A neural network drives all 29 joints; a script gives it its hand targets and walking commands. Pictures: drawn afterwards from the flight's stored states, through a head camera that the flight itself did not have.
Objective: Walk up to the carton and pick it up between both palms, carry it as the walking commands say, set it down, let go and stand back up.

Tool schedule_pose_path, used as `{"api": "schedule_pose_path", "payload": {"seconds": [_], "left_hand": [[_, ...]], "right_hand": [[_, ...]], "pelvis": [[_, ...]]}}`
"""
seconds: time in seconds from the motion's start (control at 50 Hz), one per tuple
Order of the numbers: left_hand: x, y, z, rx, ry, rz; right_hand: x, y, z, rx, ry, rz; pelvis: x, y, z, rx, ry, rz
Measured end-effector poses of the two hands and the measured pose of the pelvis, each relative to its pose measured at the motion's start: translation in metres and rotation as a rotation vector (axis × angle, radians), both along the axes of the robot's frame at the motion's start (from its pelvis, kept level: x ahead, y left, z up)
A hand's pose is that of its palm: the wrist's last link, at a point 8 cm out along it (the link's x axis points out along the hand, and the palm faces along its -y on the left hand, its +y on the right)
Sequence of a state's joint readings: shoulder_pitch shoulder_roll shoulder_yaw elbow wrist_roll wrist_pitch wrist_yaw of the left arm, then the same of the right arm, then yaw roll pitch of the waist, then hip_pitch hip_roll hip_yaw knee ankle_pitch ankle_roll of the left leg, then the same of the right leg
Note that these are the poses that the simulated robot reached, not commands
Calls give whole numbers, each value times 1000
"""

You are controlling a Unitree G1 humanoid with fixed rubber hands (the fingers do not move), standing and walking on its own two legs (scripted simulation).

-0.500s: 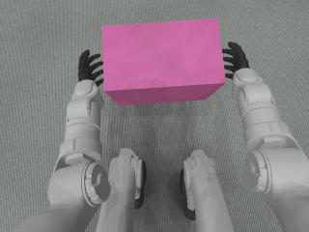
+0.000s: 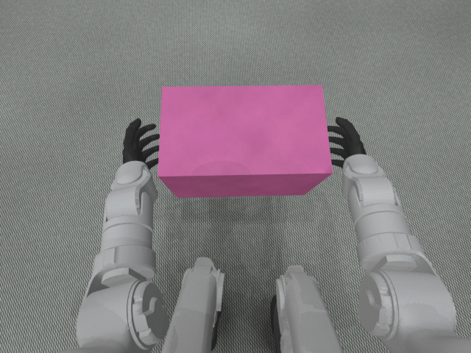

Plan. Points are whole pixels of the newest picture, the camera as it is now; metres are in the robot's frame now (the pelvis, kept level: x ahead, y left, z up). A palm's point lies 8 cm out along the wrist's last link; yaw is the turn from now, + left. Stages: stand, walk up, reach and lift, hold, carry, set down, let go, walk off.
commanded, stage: reach and lift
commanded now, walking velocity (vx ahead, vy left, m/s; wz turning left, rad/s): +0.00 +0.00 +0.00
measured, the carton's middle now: (241, 147) +0.51 +0.03 -0.14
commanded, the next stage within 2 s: none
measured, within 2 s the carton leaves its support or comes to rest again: neither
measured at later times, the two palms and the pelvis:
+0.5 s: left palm (128, 158) +0.42 +0.19 +0.01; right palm (377, 145) +0.44 -0.18 +0.01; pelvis +0.01 +0.00 +0.06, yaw -1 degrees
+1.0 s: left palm (93, 153) +0.39 +0.20 +0.09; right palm (409, 138) +0.42 -0.18 +0.08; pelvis +0.01 -0.01 +0.13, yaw -1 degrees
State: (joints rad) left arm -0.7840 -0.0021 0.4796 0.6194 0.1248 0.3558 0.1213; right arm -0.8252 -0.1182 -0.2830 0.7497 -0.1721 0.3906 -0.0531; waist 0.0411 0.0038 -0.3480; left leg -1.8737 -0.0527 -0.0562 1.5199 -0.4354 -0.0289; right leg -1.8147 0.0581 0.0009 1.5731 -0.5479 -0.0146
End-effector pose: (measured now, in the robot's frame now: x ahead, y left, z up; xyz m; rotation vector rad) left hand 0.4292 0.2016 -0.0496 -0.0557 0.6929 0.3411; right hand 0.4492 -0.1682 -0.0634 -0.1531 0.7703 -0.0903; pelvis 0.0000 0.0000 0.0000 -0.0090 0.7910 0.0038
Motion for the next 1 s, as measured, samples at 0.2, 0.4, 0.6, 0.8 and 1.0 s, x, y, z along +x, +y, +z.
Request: {"api": "schedule_pose_path", "payload": {"seconds": [0.2, 0.4, 0.6, 0.8, 1.0], "left_hand": [[-10, -6, 33, -38, 3, -90], [-13, -9, 46, -11, 41, -42], [-22, -6, 85, 6, 9, -11], [-49, 1, 127, -21, 22, -60], [-38, -4, 141, -50, 4, -85]], "right_hand": [[-17, -12, 35, 25, 6, -48], [-8, -11, 55, -2, 31, -25], [-13, -6, 91, 23, -3, -33], [-37, -7, 118, 99, 15, -3], [-30, -11, 147, 41, -7, -45]], "pelvis": [[-11, 13, 23, -13, -71, -6], [-8, 11, 45, -1, -100, -15], [21, -4, 75, 11, -94, -16], [20, -9, 110, 21, -195, -22], [14, -9, 129, 15, -260, -32]]}}
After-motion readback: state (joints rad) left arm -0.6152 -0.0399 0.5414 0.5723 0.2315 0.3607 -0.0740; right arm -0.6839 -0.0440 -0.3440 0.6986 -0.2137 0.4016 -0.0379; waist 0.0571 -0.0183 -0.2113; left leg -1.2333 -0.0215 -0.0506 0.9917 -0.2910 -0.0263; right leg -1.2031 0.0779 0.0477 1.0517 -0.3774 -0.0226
